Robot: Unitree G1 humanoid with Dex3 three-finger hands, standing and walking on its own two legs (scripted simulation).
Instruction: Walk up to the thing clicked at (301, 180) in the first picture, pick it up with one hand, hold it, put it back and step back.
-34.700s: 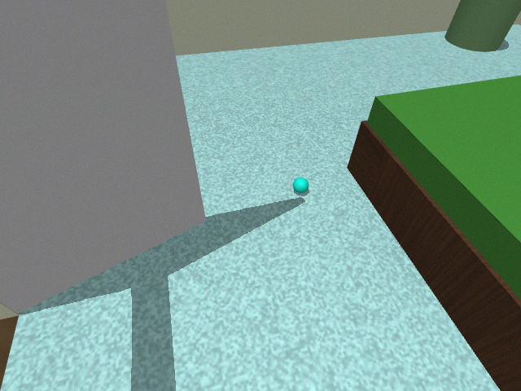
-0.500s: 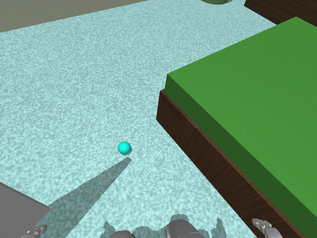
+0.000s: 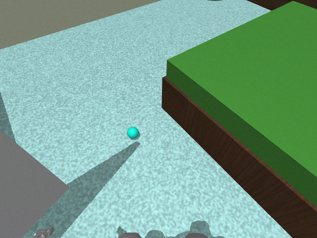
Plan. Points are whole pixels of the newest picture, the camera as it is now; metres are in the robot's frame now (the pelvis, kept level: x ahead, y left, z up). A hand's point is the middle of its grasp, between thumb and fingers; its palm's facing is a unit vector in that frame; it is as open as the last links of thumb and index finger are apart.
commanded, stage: step back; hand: left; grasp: from above
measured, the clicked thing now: (132, 132) +0.87 +0.19 -0.71
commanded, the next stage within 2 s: stand in 1.60 s
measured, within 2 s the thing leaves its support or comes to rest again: neither
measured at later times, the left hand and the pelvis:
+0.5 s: hand out of the picture -0.11 +0.24 -0.15, palm faces -0.05 -0.92 -0.39, open 7.3 cm; pelvis -0.19 -0.03 -0.01, yaw -3 degrees
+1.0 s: hand out of the picture -0.20 +0.23 -0.14, palm faces +0.05 -0.92 -0.39, open 7.4 cm; pelvis -0.24 -0.04 +0.01, yaw +1 degrees
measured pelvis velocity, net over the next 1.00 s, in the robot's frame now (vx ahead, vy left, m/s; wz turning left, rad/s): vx -0.24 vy -0.04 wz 0.01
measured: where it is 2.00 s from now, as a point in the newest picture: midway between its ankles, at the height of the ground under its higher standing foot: outside the picture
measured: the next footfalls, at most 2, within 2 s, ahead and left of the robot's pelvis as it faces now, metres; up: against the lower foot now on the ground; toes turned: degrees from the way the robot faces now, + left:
left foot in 0.04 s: +0.01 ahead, +0.11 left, +0.00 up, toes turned -1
right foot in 0.40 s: -0.19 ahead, -0.15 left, +0.00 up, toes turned +1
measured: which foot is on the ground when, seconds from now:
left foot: up 0.00-0.02, down 0.04-0.44, up 0.46-0.68, down 0.70-0.96, up 0.98-1.00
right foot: down 0.00-0.06, up 0.08-0.38, down 0.40-1.00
